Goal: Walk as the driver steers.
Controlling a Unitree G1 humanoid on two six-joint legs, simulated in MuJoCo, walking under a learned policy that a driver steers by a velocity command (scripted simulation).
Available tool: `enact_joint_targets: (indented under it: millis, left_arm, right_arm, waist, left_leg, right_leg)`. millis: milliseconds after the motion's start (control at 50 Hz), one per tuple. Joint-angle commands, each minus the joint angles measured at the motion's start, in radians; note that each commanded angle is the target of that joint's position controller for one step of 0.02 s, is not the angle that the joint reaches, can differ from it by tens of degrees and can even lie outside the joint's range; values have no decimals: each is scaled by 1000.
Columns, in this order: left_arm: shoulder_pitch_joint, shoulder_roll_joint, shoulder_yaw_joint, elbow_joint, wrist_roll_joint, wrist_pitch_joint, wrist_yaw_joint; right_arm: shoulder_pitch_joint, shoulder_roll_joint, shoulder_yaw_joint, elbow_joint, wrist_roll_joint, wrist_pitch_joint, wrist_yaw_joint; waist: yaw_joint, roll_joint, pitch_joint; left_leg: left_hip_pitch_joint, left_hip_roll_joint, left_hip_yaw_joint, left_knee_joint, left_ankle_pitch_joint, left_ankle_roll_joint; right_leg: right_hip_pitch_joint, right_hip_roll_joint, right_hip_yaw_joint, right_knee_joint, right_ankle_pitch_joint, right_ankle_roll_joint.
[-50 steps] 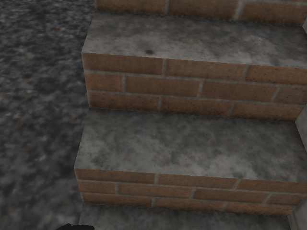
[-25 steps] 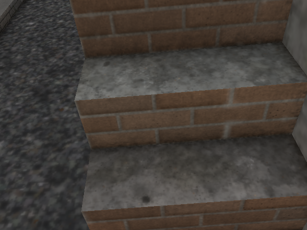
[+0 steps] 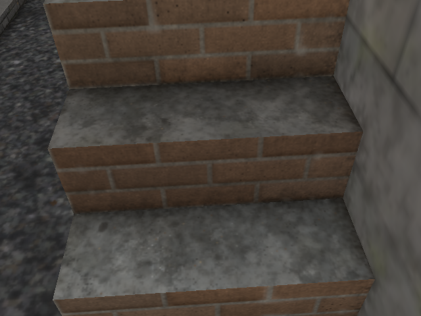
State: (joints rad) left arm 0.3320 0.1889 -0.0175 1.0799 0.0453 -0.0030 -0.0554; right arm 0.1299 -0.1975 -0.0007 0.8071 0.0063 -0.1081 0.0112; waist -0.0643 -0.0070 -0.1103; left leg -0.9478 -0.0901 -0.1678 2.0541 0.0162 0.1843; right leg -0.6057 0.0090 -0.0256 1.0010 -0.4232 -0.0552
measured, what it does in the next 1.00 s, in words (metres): climbs: left foot 0.21 m higher, then right foot 0.22 m higher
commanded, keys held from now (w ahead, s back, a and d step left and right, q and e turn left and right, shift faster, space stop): w+shift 1.00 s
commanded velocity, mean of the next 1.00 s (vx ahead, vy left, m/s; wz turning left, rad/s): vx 1.00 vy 0.00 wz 0.00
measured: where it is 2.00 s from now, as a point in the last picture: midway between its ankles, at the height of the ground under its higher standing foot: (151, 269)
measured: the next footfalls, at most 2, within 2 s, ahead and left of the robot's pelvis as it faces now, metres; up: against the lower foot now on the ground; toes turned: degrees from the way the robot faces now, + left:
left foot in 0.42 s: +0.30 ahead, +0.15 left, +0.21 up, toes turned +3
right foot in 0.86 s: +0.48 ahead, -0.05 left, +0.43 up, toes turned -5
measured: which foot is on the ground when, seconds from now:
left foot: up 0.00-0.40, down 0.42-0.88, up 0.90-1.00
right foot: down 0.00-0.44, up 0.46-0.84, down 0.86-1.00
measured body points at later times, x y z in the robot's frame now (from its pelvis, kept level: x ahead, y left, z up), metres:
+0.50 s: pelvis +0.21 +0.06 +0.16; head +0.20 +0.05 +0.61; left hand +0.18 +0.31 +0.02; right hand +0.43 -0.17 +0.11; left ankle +0.26 +0.15 -0.46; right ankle +0.10 -0.08 -0.51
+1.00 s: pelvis +0.46 +0.04 +0.41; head +0.43 +0.07 +0.86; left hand +0.55 +0.27 +0.26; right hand +0.54 -0.22 +0.31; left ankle +0.35 +0.17 -0.12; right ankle +0.45 -0.04 -0.26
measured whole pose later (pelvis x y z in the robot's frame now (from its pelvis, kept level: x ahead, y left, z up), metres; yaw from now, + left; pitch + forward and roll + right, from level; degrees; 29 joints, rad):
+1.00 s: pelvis +0.46 +0.04 +0.41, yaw -1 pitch +0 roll -2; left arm 0.25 0.24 0.00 0.98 0.04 -0.07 -0.08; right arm 0.31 -0.22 -0.01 0.90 0.03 -0.13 0.02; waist -0.01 -0.06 -0.10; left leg -0.52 -0.09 -0.12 1.68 -0.04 0.13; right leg -0.44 0.09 -0.07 1.00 -0.74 -0.18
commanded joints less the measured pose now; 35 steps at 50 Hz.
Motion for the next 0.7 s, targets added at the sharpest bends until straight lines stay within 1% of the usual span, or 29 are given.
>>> enact_joint_targets:
  millis: [20, 40, 100, 120, 180, 200, 240, 260, 280, 300, 320, 340, 360, 380, 400, 420, 440, 460, 480, 500, 520, 540, 560, 580, 600, 620, 660, 680, 700]
  left_arm:
    - [-140, -16, -12, -47, -4, -35, -9]
    - [-134, -23, -22, -57, 13, -37, -7]
    - [-13, -7, -25, -31, 4, -38, 10]
    - [68, -12, -22, -12, 13, -37, 17]
    - [147, 3, -16, -3, -3, -34, 54]
    - [157, 16, -12, -12, -12, -39, 67]
    - [214, 24, -8, -1, -30, -49, 94]
    - [247, 36, -3, 8, -30, -43, 102]
    - [271, 62, 11, 9, -41, -34, 117]
    - [324, 37, 11, 39, -44, -25, 123]
    - [301, 19, 5, 60, -62, -22, 121]
    - [221, 21, -8, 63, -81, -33, 107]
    - [321, 33, -14, 110, -59, -58, 92]
    - [277, 156, 13, 110, -35, -76, 85]
    - [182, 254, 39, 88, -30, -82, 84]
    - [89, 352, 74, 39, -39, -75, 100]
    - [-20, 321, 87, -61, -56, -94, 98]
    - [-118, 184, 70, -130, -40, -120, 66]
    - [-415, 81, 59, -226, 9, -139, 28]
    - [-499, -96, 17, -369, 29, -150, -18]
    - [-475, -205, -37, -445, 9, -143, -46]
    - [-402, -222, -59, -477, -1, -136, -57]
    - [-325, -222, -77, -486, -16, -128, -57]
    - [-250, -172, -77, -471, -49, -121, -58]
    - [-222, -116, -80, -469, -72, -123, -57]
    - [-270, -98, -77, -465, -83, -113, -38]
    - [-316, -126, -100, -508, -82, -91, 0]
    - [-373, -122, -114, -538, -95, -91, 12]
    - [-450, -104, -118, -553, -96, -83, 17]
  right_arm:
    - [106, 134, 78, -50, -11, 8, -9]
    - [76, 118, 78, -52, 0, 15, -17]
    - [-21, 152, 105, -112, 25, 12, -23]
    - [-40, 143, 108, -115, 33, 11, -21]
    - [-157, 150, 122, -158, 54, -4, -20]
    - [-239, 159, 133, -192, 54, -9, -26]
    - [-328, 181, 151, -247, 62, -11, -37]
    - [-354, 182, 151, -267, 57, -7, -32]
    - [-473, 197, 168, -315, 27, -1, -20]
    - [-482, 228, 173, -320, 22, 8, -10]
    - [-498, 199, 177, -360, 29, 13, 4]
    - [-489, 169, 160, -391, 34, -2, 21]
    - [-443, 184, 153, -381, 26, -2, 25]
    - [-291, 78, 105, -353, 19, 20, 28]
    - [-130, -31, 58, -318, 9, 39, 34]
    - [61, -124, 21, -262, -3, 51, 31]
    - [235, -213, -21, -211, -23, 64, 25]
    - [491, -320, -81, -89, -45, 79, -15]
    - [496, -260, -77, 5, -64, 76, -68]
    - [357, -41, 1, 12, -52, 50, -70]
    - [215, 80, 49, 27, -50, 36, -43]
    - [177, 169, 78, 86, -29, 23, -18]
    - [126, 212, 92, 105, -18, 12, 18]
    - [86, 227, 102, 113, -43, 4, 37]
    - [38, 162, 93, 97, -62, 1, 36]
    - [38, 121, 94, 116, -86, -2, 36]
    - [15, 45, 97, 129, -76, -7, 36]
    - [24, 24, 100, 111, -60, -13, 28]
    - [49, -2, 97, 113, -36, -32, 20]
  waist:
    - [-102, -37, 52]
    - [-82, -37, 56]
    - [-29, -63, 121]
    - [2, -66, 116]
    - [49, -64, 150]
    - [71, -57, 168]
    - [91, -101, 168]
    - [100, -125, 142]
    - [126, -121, 121]
    - [129, -122, 86]
    - [98, -137, 95]
    - [19, -176, -17]
    - [32, -205, -161]
    - [-77, -304, -197]
    - [-193, -315, -243]
    - [-257, -236, -343]
    - [-259, -68, -372]
    - [-293, 275, -362]
    - [-263, 282, -194]
    - [-120, 164, -63]
    - [8, 140, 49]
    - [84, 112, 138]
    - [155, 47, 158]
    - [208, 35, 169]
    - [237, 35, 199]
    - [218, 34, 217]
    - [238, 41, 299]
    - [223, 20, 352]
    - [194, 20, 317]
  left_leg:
    - [-271, 17, -3, 149, -49, -43]
    - [-314, -2, 30, 318, -68, -75]
    - [-611, 28, 3, 430, -119, -114]
    - [-694, 54, 2, 486, -124, -111]
    - [-803, 91, 45, 401, -105, -150]
    - [-776, 104, 122, 307, -126, -177]
    - [-750, 162, 189, 202, -171, -192]
    - [-750, 192, 227, 151, -194, -190]
    - [-613, 220, 313, 19, -266, -178]
    - [-544, 233, 311, 20, -277, -165]
    - [-366, 235, 332, -276, -324, -125]
    - [89, 151, 420, -545, -279, -76]
    - [311, 85, 443, -541, -364, -69]
    - [341, 21, 443, -603, -513, -74]
    - [381, -7, 397, -770, -610, -83]
    - [537, 17, 222, -952, -656, -59]
    - [817, 110, -117, -1149, -637, 25]
    - [1073, 286, -701, -1513, -970, 142]
    - [976, 359, -981, -1742, -1008, 145]
    - [841, 396, -891, -1710, -928, 39]
    - [692, 386, -609, -1632, -799, -1]
    - [614, 319, -365, -1609, -633, -54]
    - [545, 261, -170, -1540, -466, -123]
    - [457, 245, -67, -1545, -414, -133]
    - [379, 269, -29, -1613, -393, -134]
    - [364, 301, -26, -1661, -314, -104]
    - [277, 274, 68, -1689, -276, -136]
    - [190, 229, 158, -1730, -234, -162]
    - [140, 198, 227, -1810, -161, -162]
  right_leg:
    - [29, -174, 304, -530, -76, -97]
    - [19, -197, 326, -571, -55, -136]
    - [187, -242, 334, -633, -3, -119]
    - [268, -269, 370, -660, -45, -124]
    - [325, -276, 325, -734, -28, -117]
    - [274, -262, 300, -794, -35, -122]
    - [267, -283, 297, -891, -22, -145]
    - [351, -296, 280, -916, 31, -147]
    - [321, -300, 238, -1034, 122, -147]
    - [383, -311, 214, -1033, 227, -159]
    - [367, -250, 72, -1071, 451, -131]
    - [249, -193, -32, -1038, 1157, -131]
    - [353, -267, -30, -926, 1791, -174]
    - [552, -330, -21, -838, 2278, -210]
    - [713, -368, -11, -696, 2528, -257]
    - [759, -410, 16, -510, 2351, -291]
    - [454, -384, 105, -301, 1935, -280]
    - [3, -186, 128, 78, 1326, -262]
    - [-299, 28, 285, 652, 477, -240]
    - [-537, 87, 435, 1120, 330, -225]
    - [-639, 52, 364, 1304, 208, -215]
    - [-678, 27, 323, 1362, 118, -205]
    - [-676, 20, 327, 1365, 169, -200]
    - [-637, 26, 324, 1375, 192, -181]
    - [-637, 45, 295, 1380, 221, -130]
    - [-715, 91, 231, 1661, 206, -98]
    - [-827, 89, 199, 1721, 247, -69]
    - [-789, 83, 155, 1549, 305, -62]
    - [-684, 66, 54, 1306, 405, -56]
